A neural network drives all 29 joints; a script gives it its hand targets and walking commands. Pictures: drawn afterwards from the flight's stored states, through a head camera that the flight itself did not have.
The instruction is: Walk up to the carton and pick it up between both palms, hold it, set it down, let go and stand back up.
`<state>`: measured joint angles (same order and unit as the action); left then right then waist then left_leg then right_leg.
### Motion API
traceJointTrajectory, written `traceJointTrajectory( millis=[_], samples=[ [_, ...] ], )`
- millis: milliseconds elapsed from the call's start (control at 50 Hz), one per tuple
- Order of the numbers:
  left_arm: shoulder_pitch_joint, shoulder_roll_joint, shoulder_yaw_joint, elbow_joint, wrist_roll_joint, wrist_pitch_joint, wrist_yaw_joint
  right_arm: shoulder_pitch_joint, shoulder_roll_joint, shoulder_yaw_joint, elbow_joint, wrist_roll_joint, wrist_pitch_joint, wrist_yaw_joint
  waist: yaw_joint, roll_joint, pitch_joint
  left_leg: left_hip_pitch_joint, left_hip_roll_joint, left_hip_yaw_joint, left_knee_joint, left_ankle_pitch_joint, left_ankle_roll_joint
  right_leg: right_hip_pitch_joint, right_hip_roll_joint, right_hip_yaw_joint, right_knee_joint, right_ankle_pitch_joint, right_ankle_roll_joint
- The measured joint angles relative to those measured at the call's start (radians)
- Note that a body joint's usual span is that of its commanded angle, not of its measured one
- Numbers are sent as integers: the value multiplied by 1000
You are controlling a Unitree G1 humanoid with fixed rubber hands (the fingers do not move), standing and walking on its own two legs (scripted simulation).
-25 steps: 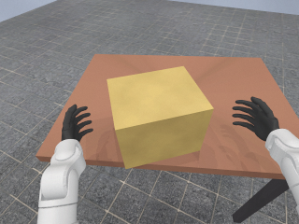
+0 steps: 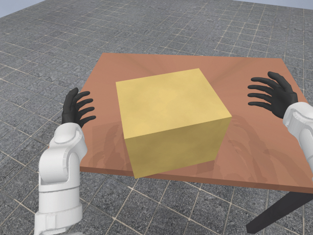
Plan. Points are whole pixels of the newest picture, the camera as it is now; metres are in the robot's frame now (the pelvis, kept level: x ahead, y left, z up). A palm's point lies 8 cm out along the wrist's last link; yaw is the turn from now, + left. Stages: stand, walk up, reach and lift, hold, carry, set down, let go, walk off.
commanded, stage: reach and lift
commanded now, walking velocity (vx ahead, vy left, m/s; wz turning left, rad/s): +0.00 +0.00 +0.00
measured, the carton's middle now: (167, 122) +0.42 +0.06 +0.04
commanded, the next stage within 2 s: none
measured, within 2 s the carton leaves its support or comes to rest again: neither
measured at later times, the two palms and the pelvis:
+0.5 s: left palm (66, 101) +0.34 +0.28 +0.18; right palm (254, 71) +0.48 -0.15 +0.19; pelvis +0.00 +0.00 +0.00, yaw +2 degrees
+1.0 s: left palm (75, 110) +0.35 +0.28 +0.13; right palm (246, 77) +0.50 -0.14 +0.16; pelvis +0.00 +0.00 +0.00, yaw +2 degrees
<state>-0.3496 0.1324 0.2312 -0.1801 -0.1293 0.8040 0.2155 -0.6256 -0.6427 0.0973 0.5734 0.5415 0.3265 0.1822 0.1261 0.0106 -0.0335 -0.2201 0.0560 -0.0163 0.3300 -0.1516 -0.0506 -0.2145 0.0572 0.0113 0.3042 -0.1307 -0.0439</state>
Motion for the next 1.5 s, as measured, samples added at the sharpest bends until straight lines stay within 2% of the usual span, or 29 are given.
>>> traceJointTrajectory(
  millis=[100,200,280,360,420,480,580,640,740,800,840,920,1000,1080,1180,1280,1400,1500],
  samples=[
    [-64,10,15,97,-11,-12,1,-72,11,27,49,-7,4,2,12,5,-9,-22,5,-5,-1,10,-8,-26,5,-4,12,3,-8],
    [-169,25,7,210,-39,-34,6,-160,33,31,109,-34,19,1,37,3,-28,-61,6,-12,1,21,-13,-71,7,-11,30,3,-13],
    [-240,27,7,269,-30,-45,14,-232,52,29,183,-56,29,-3,60,1,-35,-71,8,-13,-1,23,-17,-82,9,-12,32,2,-16],
    [-283,35,26,328,-18,-49,2,-275,62,48,202,-60,30,-22,62,6,-44,-79,4,-23,3,18,-13,-81,6,-22,26,-2,-13],
    [-313,50,33,389,-12,-52,-8,-321,69,58,258,-61,27,-28,56,9,-41,-74,-2,-30,0,16,-12,-70,-1,-28,18,-6,-7],
    [-313,61,27,366,-16,-57,-10,-348,67,67,280,-48,21,-37,50,4,-30,-70,-8,-28,0,13,-5,-62,-7,-26,13,-7,-1],
    [-348,78,-11,349,-19,-54,2,-401,55,42,348,-27,13,-21,43,2,-22,-90,-13,-29,20,2,4,-68,-11,-27,4,-5,7],
    [-371,71,-37,350,-36,-50,14,-421,30,36,364,-20,14,-12,53,5,-35,-114,-12,-27,30,-2,7,-82,-11,-26,-6,3,10],
    [-393,48,-35,383,-23,-44,23,-471,-15,76,406,-7,15,14,78,23,-34,-124,-8,-14,38,-7,10,-92,-7,-14,-9,8,13],
    [-406,38,-18,444,-23,-63,22,-489,-26,97,438,-9,13,25,95,31,-38,-133,-4,-12,40,-7,8,-102,-3,-12,-7,9,10],
    [-406,34,-6,491,-18,-90,21,-492,-19,98,461,-20,5,30,101,32,-46,-143,-1,-13,41,-6,6,-113,-1,-14,-1,7,7],
    [-363,23,7,511,-23,-160,3,-445,17,97,438,-54,-31,23,94,23,-60,-156,0,-23,35,1,-1,-128,0,-27,5,2,1],
    [-344,9,11,576,16,-241,-31,-412,73,83,470,-99,-87,9,83,16,-46,-151,-2,-32,27,9,-5,-126,-2,-38,13,-1,-3],
    [-322,-7,8,635,44,-331,-41,-367,125,58,509,-138,-151,-2,83,10,-43,-170,-1,-33,38,11,-6,-144,-1,-41,24,-1,-4],
    [-331,-7,-16,733,38,-460,-41,-334,172,17,524,-187,-243,-18,85,3,-44,-227,-1,-32,63,14,-4,-199,-1,-41,46,3,-2],
    [-356,-19,-50,827,25,-559,-8,-360,193,-12,602,-212,-298,-13,97,1,-91,-311,0,-31,91,13,0,-275,0,-41,57,11,0],
    [-340,-59,-72,843,24,-615,0,-387,187,-6,650,-210,-335,-19,116,7,-127,-335,-1,-29,97,7,3,-294,-1,-42,52,9,4],
    [-329,-79,-50,844,68,-626,-9,-420,176,6,713,-204,-353,-17,116,9,-104,-295,1,-32,91,-1,0,-252,0,-46,46,0,1]
  ],
)
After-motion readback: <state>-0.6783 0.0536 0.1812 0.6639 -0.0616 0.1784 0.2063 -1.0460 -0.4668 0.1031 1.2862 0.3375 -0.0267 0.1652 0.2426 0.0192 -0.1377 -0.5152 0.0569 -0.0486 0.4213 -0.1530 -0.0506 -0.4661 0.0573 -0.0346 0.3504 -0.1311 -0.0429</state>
